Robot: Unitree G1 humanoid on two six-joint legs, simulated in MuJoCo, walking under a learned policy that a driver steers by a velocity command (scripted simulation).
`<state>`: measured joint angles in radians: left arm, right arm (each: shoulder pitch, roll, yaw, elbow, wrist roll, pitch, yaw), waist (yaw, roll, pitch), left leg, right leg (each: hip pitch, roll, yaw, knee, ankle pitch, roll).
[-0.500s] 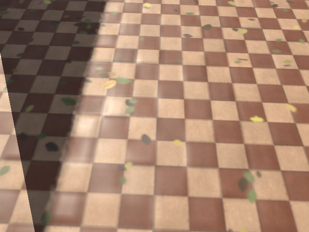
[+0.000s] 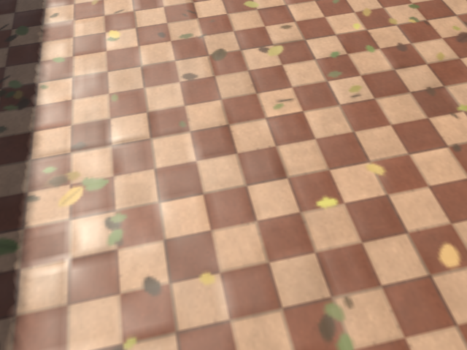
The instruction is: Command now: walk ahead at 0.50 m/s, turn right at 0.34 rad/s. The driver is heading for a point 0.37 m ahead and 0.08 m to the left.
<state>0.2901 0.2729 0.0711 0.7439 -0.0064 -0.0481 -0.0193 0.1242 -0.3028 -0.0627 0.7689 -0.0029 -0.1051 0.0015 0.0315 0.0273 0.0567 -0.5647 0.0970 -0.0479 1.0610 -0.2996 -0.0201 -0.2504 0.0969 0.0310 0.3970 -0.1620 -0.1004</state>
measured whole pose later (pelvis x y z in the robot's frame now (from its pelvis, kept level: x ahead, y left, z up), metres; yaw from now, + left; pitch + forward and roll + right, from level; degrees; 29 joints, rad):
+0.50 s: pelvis +0.27 +0.07 -0.01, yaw +5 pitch +2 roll +0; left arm 0.23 0.30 0.05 0.82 0.00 -0.03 0.02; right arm 0.14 -0.26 -0.03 0.80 -0.01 -0.07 0.03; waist 0.00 -0.03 0.07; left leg -0.36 -0.06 0.04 0.44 -0.11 0.08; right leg -0.44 -0.03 0.05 1.11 -0.47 0.04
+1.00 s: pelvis +0.36 +0.05 -0.01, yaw +6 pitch -1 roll +0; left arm 0.17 0.24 0.04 0.93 0.00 -0.01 0.03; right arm 0.14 -0.25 -0.02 0.96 -0.01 0.01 0.00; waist 0.00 0.01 0.03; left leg -0.19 -0.03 0.00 0.48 -0.29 0.02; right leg -0.24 -0.03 0.03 0.50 -0.26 0.03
